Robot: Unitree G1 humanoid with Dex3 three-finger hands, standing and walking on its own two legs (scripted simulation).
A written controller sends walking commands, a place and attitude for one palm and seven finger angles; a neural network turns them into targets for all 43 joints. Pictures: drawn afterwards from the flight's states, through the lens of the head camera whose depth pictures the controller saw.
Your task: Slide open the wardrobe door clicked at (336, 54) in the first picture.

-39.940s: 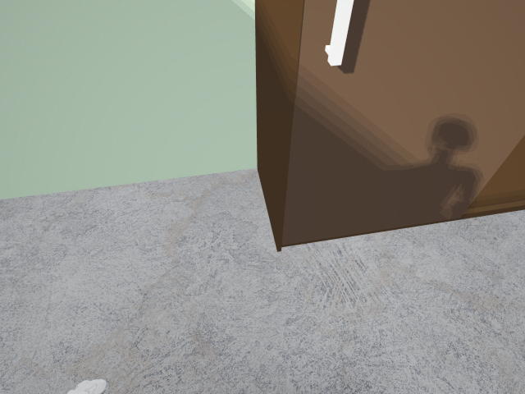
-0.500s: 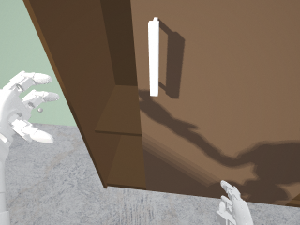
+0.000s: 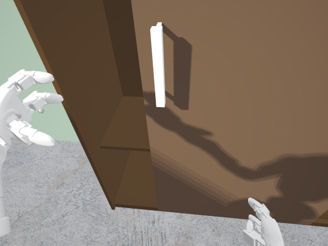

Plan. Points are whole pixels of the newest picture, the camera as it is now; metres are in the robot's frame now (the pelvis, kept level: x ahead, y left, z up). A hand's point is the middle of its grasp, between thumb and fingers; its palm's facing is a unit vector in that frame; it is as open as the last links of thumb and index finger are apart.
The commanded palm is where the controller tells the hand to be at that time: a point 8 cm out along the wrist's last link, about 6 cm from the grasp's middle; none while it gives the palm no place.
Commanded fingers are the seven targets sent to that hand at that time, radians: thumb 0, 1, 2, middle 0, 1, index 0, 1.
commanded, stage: raise the hand with hooked fingers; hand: left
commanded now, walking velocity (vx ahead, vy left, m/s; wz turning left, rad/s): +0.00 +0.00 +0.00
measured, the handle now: (160, 67) +0.50 +0.08 +0.23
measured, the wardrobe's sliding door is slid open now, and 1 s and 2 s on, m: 0.28 0.28 0.28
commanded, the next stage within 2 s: move the hooked fingers beside the handle in 0.12 s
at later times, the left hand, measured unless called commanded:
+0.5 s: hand (59, 103) +0.30 +0.25 +0.25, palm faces +0.04 -1.00 -0.07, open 14.0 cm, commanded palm +0.27 +0.29 +0.26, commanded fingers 0.00 -0.50 0.30 -0.30 -1.20 -0.30 -1.20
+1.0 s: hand (92, 90) +0.35 +0.20 +0.25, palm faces +0.03 -1.00 -0.03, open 14.0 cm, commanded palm +0.33 +0.25 +0.25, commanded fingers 0.00 -0.50 0.30 -0.30 -1.20 -0.30 -1.20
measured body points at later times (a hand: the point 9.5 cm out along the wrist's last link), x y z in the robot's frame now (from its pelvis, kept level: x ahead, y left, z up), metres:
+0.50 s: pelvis +0.00 +0.01 +0.00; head -0.04 -0.02 +0.45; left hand +0.29 +0.31 +0.25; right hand +0.21 -0.20 -0.07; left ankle +0.03 +0.14 -0.74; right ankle -0.02 -0.11 -0.74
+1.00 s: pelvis +0.00 +0.01 +0.00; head -0.03 -0.01 +0.45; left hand +0.34 +0.26 +0.25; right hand +0.20 -0.21 -0.08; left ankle +0.03 +0.14 -0.74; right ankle -0.02 -0.11 -0.74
